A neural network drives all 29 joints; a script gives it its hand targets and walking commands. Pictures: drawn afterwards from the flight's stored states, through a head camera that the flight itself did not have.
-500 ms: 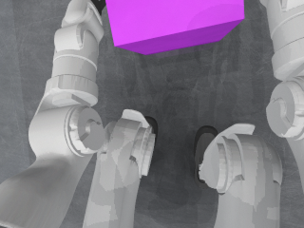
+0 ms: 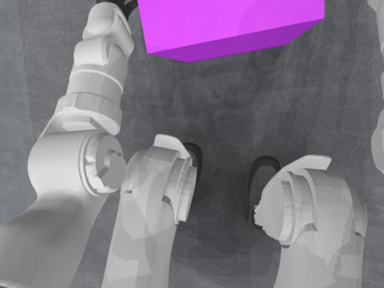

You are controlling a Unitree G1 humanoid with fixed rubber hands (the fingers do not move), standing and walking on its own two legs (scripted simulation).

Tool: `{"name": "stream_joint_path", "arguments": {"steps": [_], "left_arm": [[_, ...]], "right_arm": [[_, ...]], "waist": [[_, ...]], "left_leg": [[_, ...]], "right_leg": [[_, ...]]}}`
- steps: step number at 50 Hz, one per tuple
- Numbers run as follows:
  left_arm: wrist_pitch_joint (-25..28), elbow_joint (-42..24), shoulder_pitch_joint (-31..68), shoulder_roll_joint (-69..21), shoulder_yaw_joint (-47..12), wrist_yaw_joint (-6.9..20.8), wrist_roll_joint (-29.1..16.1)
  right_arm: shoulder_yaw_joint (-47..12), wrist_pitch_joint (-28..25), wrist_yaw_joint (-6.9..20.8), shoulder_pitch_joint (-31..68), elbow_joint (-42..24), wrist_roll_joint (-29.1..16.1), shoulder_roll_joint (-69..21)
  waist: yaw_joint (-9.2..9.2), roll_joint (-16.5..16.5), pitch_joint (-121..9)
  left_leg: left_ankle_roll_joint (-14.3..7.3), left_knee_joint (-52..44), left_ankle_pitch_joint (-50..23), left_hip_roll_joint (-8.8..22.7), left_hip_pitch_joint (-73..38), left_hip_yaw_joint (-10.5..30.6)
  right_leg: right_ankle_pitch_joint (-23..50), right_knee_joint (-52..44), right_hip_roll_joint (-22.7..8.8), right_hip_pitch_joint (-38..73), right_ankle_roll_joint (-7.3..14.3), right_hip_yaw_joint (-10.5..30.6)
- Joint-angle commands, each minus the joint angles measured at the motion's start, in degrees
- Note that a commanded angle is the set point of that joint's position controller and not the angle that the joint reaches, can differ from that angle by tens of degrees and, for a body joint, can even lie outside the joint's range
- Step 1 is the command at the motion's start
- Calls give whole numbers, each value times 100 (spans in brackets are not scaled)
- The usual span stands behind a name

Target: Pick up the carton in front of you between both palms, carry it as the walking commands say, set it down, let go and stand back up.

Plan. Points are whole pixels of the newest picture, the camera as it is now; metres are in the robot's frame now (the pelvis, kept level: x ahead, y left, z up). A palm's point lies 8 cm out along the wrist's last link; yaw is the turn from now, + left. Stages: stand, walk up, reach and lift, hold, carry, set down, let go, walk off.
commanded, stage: set down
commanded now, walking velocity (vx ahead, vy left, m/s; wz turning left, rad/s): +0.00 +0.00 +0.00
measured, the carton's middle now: out of the picture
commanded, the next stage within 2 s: let go in 1.12 s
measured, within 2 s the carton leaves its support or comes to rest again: neither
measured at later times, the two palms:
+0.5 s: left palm out of the picture +0.53 +0.19 -0.03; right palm out of the picture +0.61 -0.18 -0.02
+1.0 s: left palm out of the picture +0.53 +0.20 +0.12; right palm out of the picture +0.62 -0.19 +0.12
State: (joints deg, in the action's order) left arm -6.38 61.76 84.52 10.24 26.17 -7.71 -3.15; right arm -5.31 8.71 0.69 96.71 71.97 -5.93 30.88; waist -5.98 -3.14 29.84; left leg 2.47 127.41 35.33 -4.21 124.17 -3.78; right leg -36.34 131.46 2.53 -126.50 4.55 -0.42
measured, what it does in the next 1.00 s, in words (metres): rises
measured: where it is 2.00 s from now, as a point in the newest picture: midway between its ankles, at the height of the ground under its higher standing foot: (221, 199)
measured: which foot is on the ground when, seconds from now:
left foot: down 0.00-1.00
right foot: down 0.00-1.00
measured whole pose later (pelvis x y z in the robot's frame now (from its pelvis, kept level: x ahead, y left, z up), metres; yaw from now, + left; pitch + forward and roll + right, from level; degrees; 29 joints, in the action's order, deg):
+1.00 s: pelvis +0.02 +0.00 +0.22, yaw -1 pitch +46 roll +5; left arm -17.2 37.9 68.4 5.6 24.8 -9.2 -2.5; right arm 4.6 16.8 6.3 87.8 62.9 1.6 30.3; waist -8.9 1.3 3.7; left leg 1.4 80.2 23.7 -3.4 102.6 -0.7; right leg -25.1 83.5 3.5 -104.2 3.0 1.4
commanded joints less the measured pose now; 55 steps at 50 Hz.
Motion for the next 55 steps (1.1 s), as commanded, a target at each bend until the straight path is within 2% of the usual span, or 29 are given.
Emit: {"name": "stream_joint_path", "arguments": {"steps": [1,3,6,9,12,15,19,23,28,39,55], "left_arm": [[224,-713,1262,819,-378,-131,-399],[169,-824,1270,780,-542,-165,-553],[50,-1179,1242,822,-642,-273,-647],[-99,-1686,1208,872,-753,-417,-743],[-309,-2239,1064,787,-880,-577,-835],[-557,-2324,742,520,-917,-651,-773],[-674,-2201,527,218,-717,-610,-476],[-686,-2250,428,132,-488,-537,-202],[-748,-2476,392,166,-293,-451,-46],[-1004,-2989,61,317,-226,-326,-98],[-854,-2995,-833,71,-10,-8,295]], "right_arm": [[-445,-238,16,2470,-731,-598,420],[-588,-203,110,2459,-667,-771,460],[-604,-109,184,2344,-604,-778,681],[-439,3,158,2260,-761,-634,930],[-114,140,96,2169,-1157,-458,1137],[203,305,120,1924,-1205,-236,1180],[519,349,305,1595,-908,36,981],[670,328,438,1465,-732,238,846],[745,392,496,1563,-842,414,811],[783,717,490,1521,-1540,536,763],[1345,572,583,568,-1420,983,306]], "waist": [[-650,1363,-6767],[-710,1385,-7117],[-723,1425,-7718],[-601,1439,-8602],[-418,1320,-9520],[-306,1237,-9132],[-302,1097,-8140],[-392,1115,-7927],[-495,1333,-8296],[-570,1761,-9470],[-580,1567,-8821]], "left_leg": [[-30,-678,-2560,223,-2001,9],[-54,-751,-2647,233,-2270,24],[-58,-910,-2703,200,-2597,-5],[-83,-1122,-2887,108,-3279,-20],[-96,-1383,-3123,8,-4141,-1],[-105,-1739,-2956,-77,-4187,60],[-57,-2205,-2639,-94,-3796,127],[0,-2649,-2528,-83,-3631,85],[32,-3169,-2465,-68,-3558,-22],[33,-4273,-2742,-78,-3806,-189],[138,-6169,-3250,6,-4557,-109]], "right_leg": [[2709,-986,-293,3958,-357,910],[2603,-972,-288,3965,-336,828],[2534,-1011,-266,4182,-302,722],[2538,-1134,-185,4418,-269,540],[2575,-1388,-68,4582,-200,333],[2250,-1786,-9,4234,-151,226],[1835,-2290,-14,3528,-119,232],[1796,-2769,6,3590,-134,278],[2011,-3316,45,4363,-204,302],[3017,-4361,95,6486,-347,342],[3984,-6238,34,7949,-410,539]]}}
